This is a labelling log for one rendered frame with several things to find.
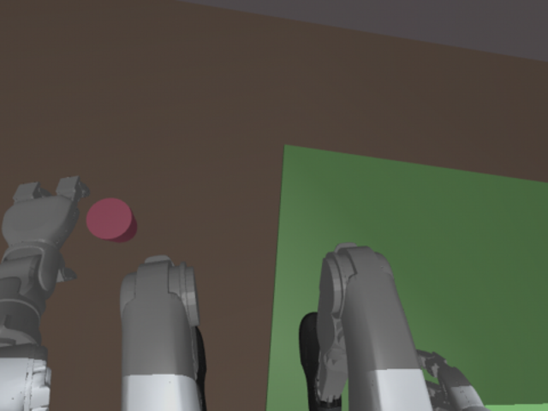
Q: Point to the cup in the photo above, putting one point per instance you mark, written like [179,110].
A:
[111,220]

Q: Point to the left robot hand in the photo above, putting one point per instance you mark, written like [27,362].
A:
[37,215]

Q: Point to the right robot foot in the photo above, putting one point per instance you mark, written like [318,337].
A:
[309,352]

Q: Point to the right robot hand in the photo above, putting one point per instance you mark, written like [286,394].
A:
[454,392]

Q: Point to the left robot arm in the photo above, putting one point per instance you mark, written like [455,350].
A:
[28,276]

